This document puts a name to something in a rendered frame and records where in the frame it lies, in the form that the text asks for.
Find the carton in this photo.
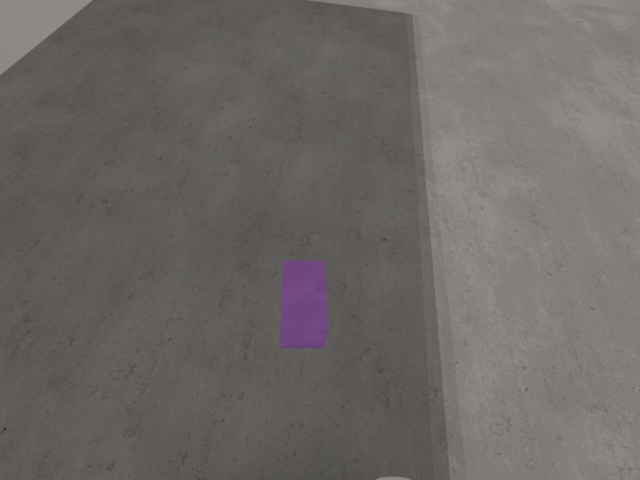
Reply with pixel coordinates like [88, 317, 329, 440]
[281, 260, 328, 348]

